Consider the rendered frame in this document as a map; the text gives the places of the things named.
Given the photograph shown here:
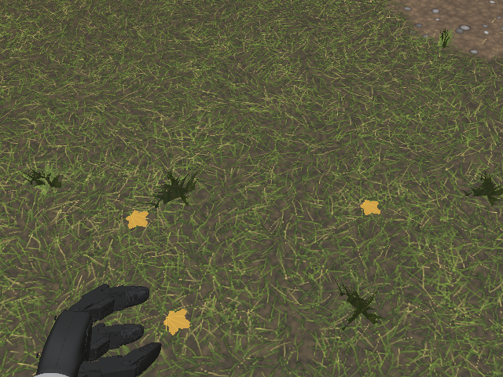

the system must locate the left robot hand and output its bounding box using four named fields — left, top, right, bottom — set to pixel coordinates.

left=36, top=284, right=162, bottom=377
